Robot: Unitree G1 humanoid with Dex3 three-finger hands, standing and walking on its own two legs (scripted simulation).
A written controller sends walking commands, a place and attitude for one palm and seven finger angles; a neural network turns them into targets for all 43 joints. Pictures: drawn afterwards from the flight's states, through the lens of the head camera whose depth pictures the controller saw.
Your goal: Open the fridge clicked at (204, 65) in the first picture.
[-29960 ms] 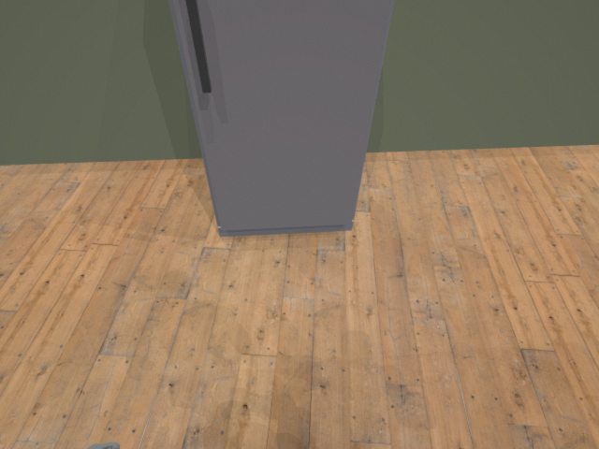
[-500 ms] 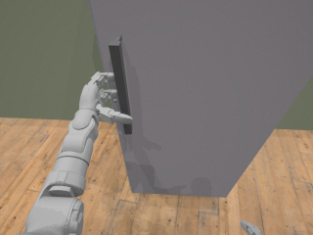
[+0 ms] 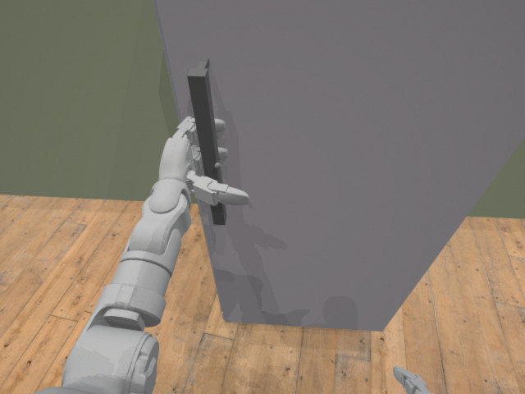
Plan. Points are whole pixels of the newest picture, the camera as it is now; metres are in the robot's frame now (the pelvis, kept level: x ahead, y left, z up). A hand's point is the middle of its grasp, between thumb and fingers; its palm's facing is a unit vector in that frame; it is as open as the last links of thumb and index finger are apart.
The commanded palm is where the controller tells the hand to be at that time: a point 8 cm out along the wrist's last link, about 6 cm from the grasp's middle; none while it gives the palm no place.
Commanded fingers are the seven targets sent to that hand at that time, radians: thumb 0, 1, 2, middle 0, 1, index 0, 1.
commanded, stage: slide the fingers in behind the handle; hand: left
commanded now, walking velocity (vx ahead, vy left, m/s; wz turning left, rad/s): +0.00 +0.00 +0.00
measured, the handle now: (213, 154) +0.47 +0.11 +0.13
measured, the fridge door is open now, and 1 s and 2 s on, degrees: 0 0 0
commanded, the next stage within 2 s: grip the handle and tug to test in 0.80 s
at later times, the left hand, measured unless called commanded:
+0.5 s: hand (222, 168) +0.41 +0.08 +0.15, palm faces +0.03 -1.00 +0.00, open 14.1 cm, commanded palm +0.38 +0.13 +0.15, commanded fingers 0.00 -0.50 0.30 -0.30 -1.20 -0.30 -1.20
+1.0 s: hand (220, 167) +0.41 +0.08 +0.15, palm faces +0.01 -1.00 +0.02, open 13.8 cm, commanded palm +0.39 +0.14 +0.15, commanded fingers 0.00 -0.22 0.42 -0.33 -1.24 -0.33 -1.24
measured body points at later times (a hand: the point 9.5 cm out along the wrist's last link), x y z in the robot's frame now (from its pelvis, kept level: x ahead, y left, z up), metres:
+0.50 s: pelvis +0.00 -0.02 +0.00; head -0.01 -0.03 +0.45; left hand +0.40 +0.13 +0.16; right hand +0.13 -0.27 -0.11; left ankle +0.01 +0.08 -0.73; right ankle -0.01 -0.08 -0.73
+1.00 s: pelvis +0.00 -0.02 +0.00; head +0.00 -0.03 +0.45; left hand +0.40 +0.14 +0.15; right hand +0.13 -0.26 -0.11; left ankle +0.01 +0.08 -0.73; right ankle -0.01 -0.08 -0.73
